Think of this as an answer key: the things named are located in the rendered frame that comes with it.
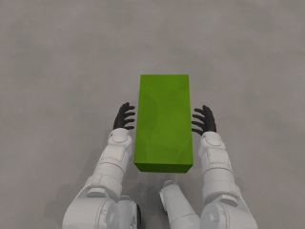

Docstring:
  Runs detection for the robot right hand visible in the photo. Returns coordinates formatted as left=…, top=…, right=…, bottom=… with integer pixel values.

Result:
left=192, top=105, right=217, bottom=136

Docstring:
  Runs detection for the robot left upper arm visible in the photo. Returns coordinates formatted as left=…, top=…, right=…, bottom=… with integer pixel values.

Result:
left=62, top=198, right=120, bottom=229

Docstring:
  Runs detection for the robot left forearm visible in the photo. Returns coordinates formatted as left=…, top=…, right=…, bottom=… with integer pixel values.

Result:
left=62, top=128, right=132, bottom=229

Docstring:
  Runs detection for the robot right shin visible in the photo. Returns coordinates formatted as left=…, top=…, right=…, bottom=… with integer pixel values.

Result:
left=162, top=180, right=179, bottom=189

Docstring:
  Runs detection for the robot left hand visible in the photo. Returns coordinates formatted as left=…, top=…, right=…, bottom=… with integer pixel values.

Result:
left=113, top=102, right=135, bottom=130

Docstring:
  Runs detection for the robot right upper arm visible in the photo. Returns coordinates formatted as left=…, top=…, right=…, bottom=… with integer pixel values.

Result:
left=199, top=201, right=258, bottom=229

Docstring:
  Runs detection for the carton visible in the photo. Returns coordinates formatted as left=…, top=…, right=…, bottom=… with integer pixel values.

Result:
left=133, top=74, right=193, bottom=174

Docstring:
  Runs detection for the robot left shin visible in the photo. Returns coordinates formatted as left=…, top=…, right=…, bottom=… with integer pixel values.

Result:
left=120, top=196, right=137, bottom=229

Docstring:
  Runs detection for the robot shin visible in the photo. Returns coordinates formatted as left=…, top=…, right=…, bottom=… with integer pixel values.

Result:
left=162, top=180, right=179, bottom=189
left=120, top=196, right=137, bottom=229

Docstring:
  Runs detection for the robot right forearm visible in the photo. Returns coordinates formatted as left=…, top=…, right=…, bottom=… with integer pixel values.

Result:
left=198, top=131, right=251, bottom=214

